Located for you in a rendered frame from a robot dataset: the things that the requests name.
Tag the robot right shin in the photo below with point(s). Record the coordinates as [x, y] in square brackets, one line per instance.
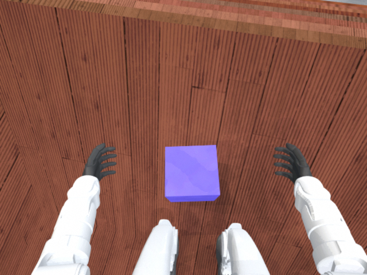
[226, 264]

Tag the right robot hand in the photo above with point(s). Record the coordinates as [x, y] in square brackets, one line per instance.
[298, 166]

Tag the robot right thigh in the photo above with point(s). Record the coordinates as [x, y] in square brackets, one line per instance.
[243, 253]

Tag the left robot hand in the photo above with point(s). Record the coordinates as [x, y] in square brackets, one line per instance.
[94, 167]

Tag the carton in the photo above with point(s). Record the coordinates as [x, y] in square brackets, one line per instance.
[191, 173]

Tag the robot right forearm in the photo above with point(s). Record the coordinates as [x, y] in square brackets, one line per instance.
[334, 247]

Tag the robot left forearm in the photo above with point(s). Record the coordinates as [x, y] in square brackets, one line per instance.
[70, 241]

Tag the left robot upper arm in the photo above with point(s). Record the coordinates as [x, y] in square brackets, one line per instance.
[64, 269]

